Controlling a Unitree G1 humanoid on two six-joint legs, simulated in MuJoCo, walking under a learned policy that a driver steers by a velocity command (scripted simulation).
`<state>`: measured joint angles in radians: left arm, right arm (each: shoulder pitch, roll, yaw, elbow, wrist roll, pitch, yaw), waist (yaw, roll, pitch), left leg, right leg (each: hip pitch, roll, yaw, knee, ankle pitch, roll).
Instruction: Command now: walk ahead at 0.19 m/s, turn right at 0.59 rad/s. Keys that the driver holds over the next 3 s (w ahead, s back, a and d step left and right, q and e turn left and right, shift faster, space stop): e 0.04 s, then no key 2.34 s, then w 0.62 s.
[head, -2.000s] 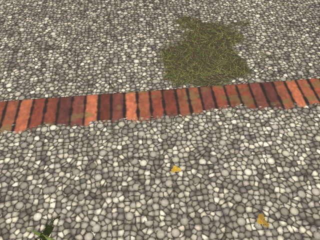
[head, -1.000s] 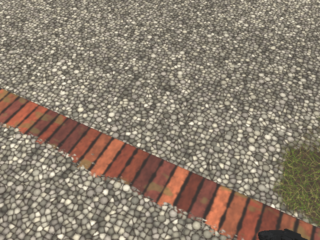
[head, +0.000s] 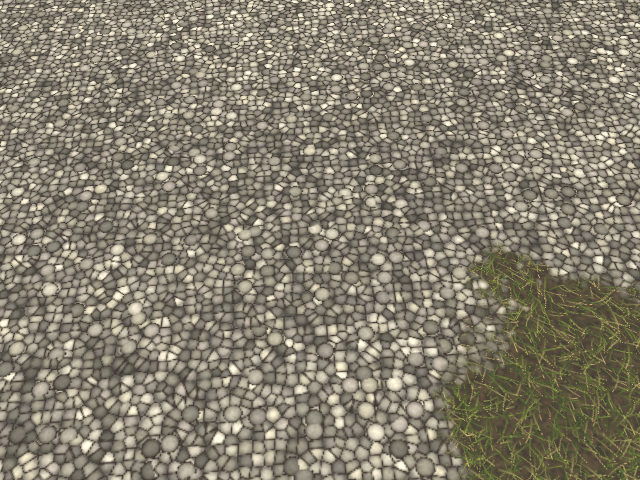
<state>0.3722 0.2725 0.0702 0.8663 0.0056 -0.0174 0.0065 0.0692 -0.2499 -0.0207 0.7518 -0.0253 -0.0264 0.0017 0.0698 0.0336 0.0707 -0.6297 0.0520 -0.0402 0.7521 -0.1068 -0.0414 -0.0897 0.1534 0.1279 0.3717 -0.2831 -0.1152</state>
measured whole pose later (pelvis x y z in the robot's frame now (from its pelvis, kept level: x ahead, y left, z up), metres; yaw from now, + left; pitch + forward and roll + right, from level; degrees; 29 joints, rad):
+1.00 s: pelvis +0.10 +0.02 +0.00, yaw -7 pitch -2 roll +0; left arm 0.29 0.19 -0.01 1.06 0.01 -0.01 0.04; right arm 0.27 -0.19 -0.01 1.07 -0.01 0.00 -0.02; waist -0.02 0.00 0.03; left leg -0.24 -0.02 0.01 0.39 -0.12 0.03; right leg -0.08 0.05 0.03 0.39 -0.28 -0.04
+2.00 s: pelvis +0.13 +0.01 +0.00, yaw -7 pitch -1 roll +0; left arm 0.36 0.12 -0.02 1.16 0.01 -0.02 0.05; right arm 0.28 -0.13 0.00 1.18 -0.01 0.01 -0.04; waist -0.01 0.00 0.03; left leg -0.22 -0.02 0.00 0.41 -0.17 0.01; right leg -0.04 0.05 0.02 0.38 -0.32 -0.05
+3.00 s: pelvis +0.35 +0.04 +0.01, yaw -7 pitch +0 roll +0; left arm 0.19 0.19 0.05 0.98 0.03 -0.05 -0.03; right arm 0.47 -0.13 -0.02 1.10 -0.02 -0.09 0.00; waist -0.02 -0.03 0.02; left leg 0.00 -0.08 0.08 0.25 -0.25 0.09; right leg -0.60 -0.08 -0.04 1.01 -0.16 -0.06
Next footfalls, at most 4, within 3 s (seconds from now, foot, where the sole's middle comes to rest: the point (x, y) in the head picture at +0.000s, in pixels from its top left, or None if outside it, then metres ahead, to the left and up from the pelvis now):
0.10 left None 0.21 0.11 -0.78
0.48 right None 0.09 -0.08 -0.78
2.72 left None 0.33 0.11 -0.78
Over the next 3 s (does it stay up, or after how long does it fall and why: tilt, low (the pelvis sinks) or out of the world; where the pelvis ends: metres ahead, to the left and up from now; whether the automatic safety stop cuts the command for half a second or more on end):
stays up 0.35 0.04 0.01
